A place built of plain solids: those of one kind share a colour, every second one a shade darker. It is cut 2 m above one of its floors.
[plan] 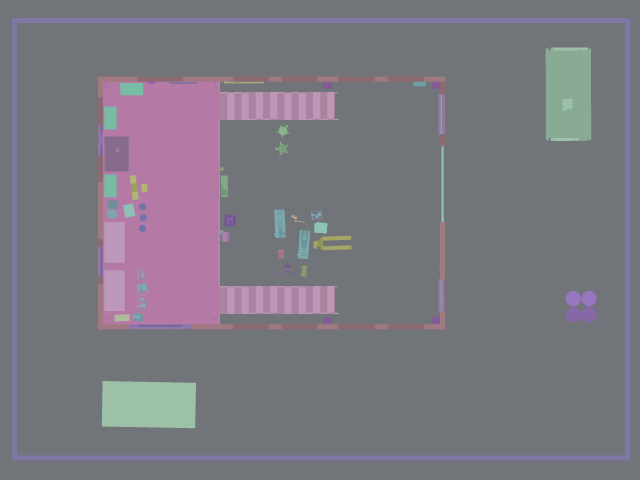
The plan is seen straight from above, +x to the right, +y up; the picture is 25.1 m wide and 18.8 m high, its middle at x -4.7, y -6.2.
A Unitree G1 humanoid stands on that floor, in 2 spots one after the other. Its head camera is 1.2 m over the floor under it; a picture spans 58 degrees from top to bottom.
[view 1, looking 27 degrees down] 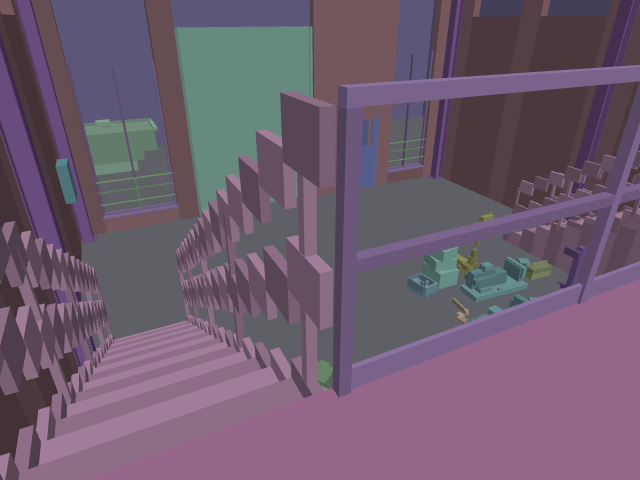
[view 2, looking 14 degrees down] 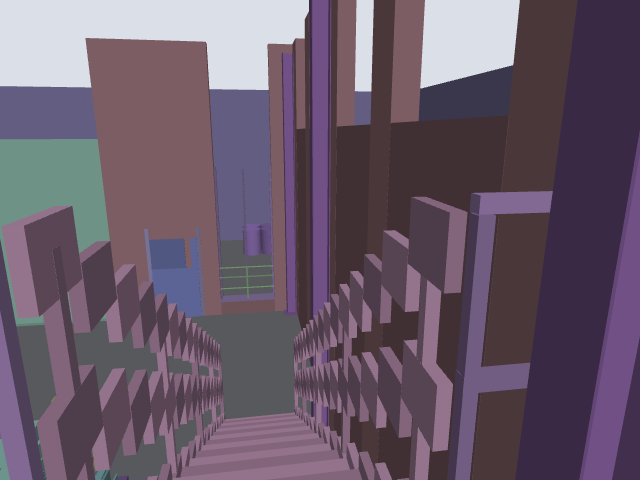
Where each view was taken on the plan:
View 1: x -9.64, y -0.95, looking -26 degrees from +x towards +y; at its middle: ground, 9.12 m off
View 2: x -9.64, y -8.55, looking -9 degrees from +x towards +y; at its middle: steel_column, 5.46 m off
